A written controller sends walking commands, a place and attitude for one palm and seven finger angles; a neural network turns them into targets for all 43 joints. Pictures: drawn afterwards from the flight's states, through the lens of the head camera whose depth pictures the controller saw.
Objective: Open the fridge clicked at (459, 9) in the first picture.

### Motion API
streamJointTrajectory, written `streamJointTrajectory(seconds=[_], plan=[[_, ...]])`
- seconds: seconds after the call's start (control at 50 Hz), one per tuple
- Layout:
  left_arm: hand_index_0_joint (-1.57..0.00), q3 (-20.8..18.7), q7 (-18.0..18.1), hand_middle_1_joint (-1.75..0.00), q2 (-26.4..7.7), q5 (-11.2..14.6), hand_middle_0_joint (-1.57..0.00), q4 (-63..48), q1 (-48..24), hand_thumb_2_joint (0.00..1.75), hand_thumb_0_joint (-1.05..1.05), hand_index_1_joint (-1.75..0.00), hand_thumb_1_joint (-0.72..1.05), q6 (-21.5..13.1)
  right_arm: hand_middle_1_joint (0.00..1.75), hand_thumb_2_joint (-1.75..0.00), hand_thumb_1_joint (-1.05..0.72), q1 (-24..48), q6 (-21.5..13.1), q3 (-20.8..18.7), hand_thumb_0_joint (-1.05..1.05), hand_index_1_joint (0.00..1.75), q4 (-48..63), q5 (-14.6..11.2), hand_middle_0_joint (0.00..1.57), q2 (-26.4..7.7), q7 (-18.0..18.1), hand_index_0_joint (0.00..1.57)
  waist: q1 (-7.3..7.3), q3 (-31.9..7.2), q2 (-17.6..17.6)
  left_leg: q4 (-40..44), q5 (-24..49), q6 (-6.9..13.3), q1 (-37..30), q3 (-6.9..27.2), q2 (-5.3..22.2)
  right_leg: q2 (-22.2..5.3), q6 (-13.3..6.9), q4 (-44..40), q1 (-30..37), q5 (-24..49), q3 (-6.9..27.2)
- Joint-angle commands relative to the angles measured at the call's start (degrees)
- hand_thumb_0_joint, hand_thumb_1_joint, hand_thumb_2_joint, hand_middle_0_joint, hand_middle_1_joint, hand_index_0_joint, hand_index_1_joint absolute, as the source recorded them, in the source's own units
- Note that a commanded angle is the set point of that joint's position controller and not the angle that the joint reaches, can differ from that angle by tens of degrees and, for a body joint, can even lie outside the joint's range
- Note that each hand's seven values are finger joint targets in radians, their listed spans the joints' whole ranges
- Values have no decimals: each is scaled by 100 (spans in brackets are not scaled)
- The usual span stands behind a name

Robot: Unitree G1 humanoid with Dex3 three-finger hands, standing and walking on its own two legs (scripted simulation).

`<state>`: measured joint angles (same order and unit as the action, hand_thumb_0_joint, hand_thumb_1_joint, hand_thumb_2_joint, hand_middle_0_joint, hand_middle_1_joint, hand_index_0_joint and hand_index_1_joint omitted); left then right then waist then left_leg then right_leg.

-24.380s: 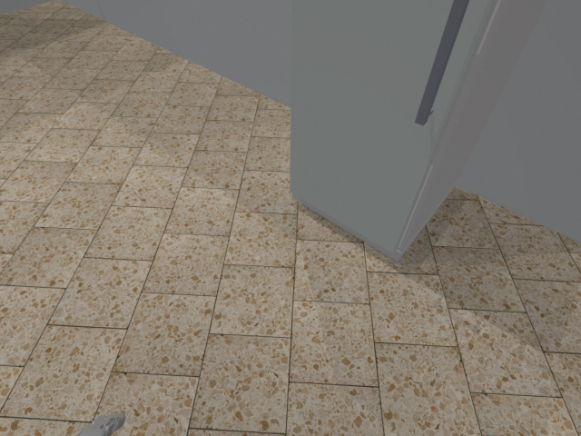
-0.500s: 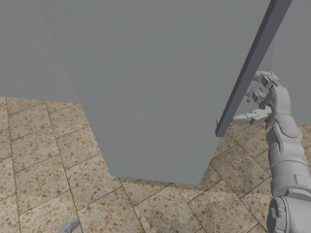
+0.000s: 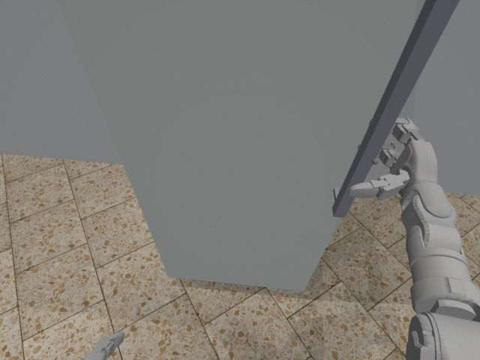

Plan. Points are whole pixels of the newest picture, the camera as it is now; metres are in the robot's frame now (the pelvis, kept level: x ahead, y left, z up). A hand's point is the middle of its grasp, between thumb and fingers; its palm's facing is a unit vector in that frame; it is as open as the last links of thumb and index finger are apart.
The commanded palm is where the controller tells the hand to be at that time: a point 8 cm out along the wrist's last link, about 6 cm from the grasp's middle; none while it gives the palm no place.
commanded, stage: slide the fingers in behind the handle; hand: right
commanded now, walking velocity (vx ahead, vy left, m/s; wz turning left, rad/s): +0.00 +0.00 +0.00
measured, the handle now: (371, 130) +0.47 -0.17 +0.16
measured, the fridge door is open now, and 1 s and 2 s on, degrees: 0 0 0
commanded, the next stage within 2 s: grip the handle and tug to test in 0.92 s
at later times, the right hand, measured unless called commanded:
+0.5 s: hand (359, 157) +0.42 -0.15 +0.14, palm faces +0.01 +1.00 +0.01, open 14.0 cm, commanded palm +0.40 -0.20 +0.14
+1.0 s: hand (361, 161) +0.41 -0.15 +0.14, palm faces +0.02 +1.00 +0.01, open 14.0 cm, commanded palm +0.39 -0.20 +0.14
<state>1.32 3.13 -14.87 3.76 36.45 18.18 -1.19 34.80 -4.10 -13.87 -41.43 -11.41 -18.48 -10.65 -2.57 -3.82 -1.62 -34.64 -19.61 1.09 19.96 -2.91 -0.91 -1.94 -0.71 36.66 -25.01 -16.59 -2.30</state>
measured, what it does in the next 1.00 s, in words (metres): stands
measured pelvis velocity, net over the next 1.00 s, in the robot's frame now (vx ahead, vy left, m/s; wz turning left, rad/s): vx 0.00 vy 0.00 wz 0.00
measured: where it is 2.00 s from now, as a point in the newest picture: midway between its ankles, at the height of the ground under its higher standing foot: outside the picture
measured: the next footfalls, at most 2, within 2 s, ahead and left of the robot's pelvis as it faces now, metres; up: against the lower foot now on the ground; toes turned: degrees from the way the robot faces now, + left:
none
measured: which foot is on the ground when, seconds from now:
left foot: down 0.00-1.00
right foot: down 0.00-1.00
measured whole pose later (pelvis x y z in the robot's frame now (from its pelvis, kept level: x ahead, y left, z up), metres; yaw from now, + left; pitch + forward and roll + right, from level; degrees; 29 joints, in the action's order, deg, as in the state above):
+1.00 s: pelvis +0.00 +0.00 +0.00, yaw +0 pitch +4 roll +1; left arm 1.5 2.8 -13.8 3.2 36.4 16.4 -1.1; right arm 34.2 -4.0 -11.3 -39.0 -9.9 -14.7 -5.8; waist -2.3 -3.2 -1.5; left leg -33.9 -18.9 1.1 18.6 -2.7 -0.8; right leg -1.8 -0.7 35.3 -23.3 -15.7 -2.4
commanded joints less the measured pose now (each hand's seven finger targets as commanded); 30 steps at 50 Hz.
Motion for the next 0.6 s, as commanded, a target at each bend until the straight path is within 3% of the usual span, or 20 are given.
streamJointTrajectory(seconds=[0.0,0.02,0.06,0.1,0.12,0.18,0.2,0.22,0.24,0.3,0.32,0.34,0.38,0.4,0.46,0.48,0.5,0.54,0.58], plan=[[-20,-298,58,-30,-793,-23,-20,-739,-151,90,0,-30,90,-265,120,-30,50,2532,-467,-244,0,120,1676,-60,30,-1156,100,30,-20,-1788,-45,427,2036,-13,-114,147,-84,144,-198,-232,1448,1513,227],[-20,-281,56,-30,-771,-23,-20,-722,-173,90,0,-30,90,-267,120,-30,50,2661,-502,-146,0,120,1774,-61,30,-1050,107,30,-54,-1878,-110,397,2113,-14,-121,141,-76,150,-186,-242,1514,1575,249],[-20,-279,60,-30,-751,-14,-20,-678,-190,90,0,-30,90,-281,120,-30,50,2692,-501,13,0,120,1598,-65,30,-851,122,30,-109,-1654,-41,444,1932,-27,17,129,-92,148,-174,-256,1449,1384,254],[-20,-291,66,-30,-788,-36,-20,-643,-140,90,0,-30,90,-277,120,-30,50,2640,-485,-123,0,120,1418,-63,30,-990,161,30,-110,-1590,277,480,1850,-45,-13,122,-99,137,-205,-265,1357,1298,257],[-20,-281,72,-30,-789,-22,-20,-643,-174,90,0,-30,90,-262,120,-30,50,2644,-457,-160,0,120,1380,-36,30,-1050,175,30,-88,-1571,191,483,1875,-44,-45,153,-73,154,-199,-292,1307,1266,244],[-20,-260,65,-30,-750,-15,-20,-632,-194,90,0,-30,90,-252,120,-30,50,2787,-369,41,0,120,1266,10,30,-815,217,30,-113,-1520,31,495,1806,-36,38,138,-63,168,-179,-312,1328,1212,239],[-20,-273,53,-30,-757,-38,-20,-623,-147,90,0,-30,90,-252,120,-30,50,2829,-388,32,0,120,1262,15,30,-812,248,30,-139,-1543,172,498,1826,-45,31,125,-70,159,-198,-284,1341,1253,257],[-20,-279,52,-30,-760,-33,-20,-641,-179,90,0,-30,90,-250,120,-30,50,2730,-391,-112,0,120,1244,25,30,-946,279,30,-54,-1619,121,489,1804,-44,-17,151,-59,164,-187,-298,1309,1210,234],[-20,-261,46,-30,-741,-40,-20,-653,-196,90,0,-30,90,-255,120,-30,50,2833,-407,-14,0,120,1306,19,30,-838,290,30,-90,-1630,69,488,1836,-42,-37,151,-60,172,-188,-315,1333,1222,232],[-20,-274,35,-30,-767,-67,-20,-660,-146,90,0,-30,90,-234,120,-30,50,2559,-494,-329,0,120,1244,34,30,-1153,342,30,25,-1757,306,450,2033,-44,-312,182,-56,177,-203,-292,1208,1340,203],[-20,-258,15,-30,-724,-60,-20,-724,-206,90,0,-30,90,-253,120,-30,50,2694,-547,-141,0,120,1498,31,30,-936,330,30,23,-1890,78,411,2160,-37,-342,185,-45,191,-196,-309,1299,1434,188],[-20,-272,14,-30,-717,-53,-20,-707,-192,90,0,-30,90,-258,120,-30,50,2574,-560,-163,0,120,1461,41,30,-921,343,30,51,-1922,124,391,2200,-25,-345,167,-59,182,-186,-289,1347,1490,190],[-20,-270,3,-30,-707,-55,-20,-683,-181,90,0,-30,90,-269,120,-30,50,2705,-580,-15,0,120,1426,44,30,-761,346,30,-37,-1739,183,434,2090,-43,-203,147,-78,171,-184,-305,1345,1389,195],[-20,-288,-9,-30,-738,-66,-20,-680,-147,90,0,-30,90,-269,120,-30,50,2494,-579,-83,0,120,1369,32,30,-831,346,30,-13,-1722,353,451,2127,-52,-287,165,-82,174,-209,-280,1243,1395,186],[-20,-285,18,-30,-747,-36,-20,-675,-184,90,0,-30,90,-225,120,-30,50,2462,-483,-208,0,120,1257,32,30,-976,324,30,2,-1557,362,509,2081,-64,-286,199,-57,188,-209,-341,1148,1236,148],[-20,-266,19,-30,-734,-34,-20,-692,-207,90,0,-30,90,-218,120,-30,50,2520,-439,-73,0,120,1247,40,30,-857,301,30,-28,-1455,218,525,2003,-63,-214,202,-55,196,-207,-354,1125,1169,142],[-20,-279,28,-30,-758,-40,-20,-666,-162,90,0,-30,90,-210,120,-30,50,2570,-430,-137,0,120,1210,32,30,-943,311,30,-83,-1412,405,558,1938,-88,-203,208,-53,185,-228,-327,1086,1116,139],[-20,-273,46,-30,-737,-41,-20,-676,-209,90,0,-30,90,-206,120,-30,50,2751,-468,-219,0,120,1422,45,30,-1081,308,30,-21,-1585,141,545,1966,-68,-290,251,-33,203,-220,-355,1159,1148,139],[-20,-279,41,-30,-705,-48,-20,-699,-229,90,0,-30,90,-233,120,-30,50,2691,-568,-187,0,120,1703,41,30,-999,307,30,34,-1853,-125,479,2097,-18,-324,209,-56,198,-194,-334,1418,1389,172]])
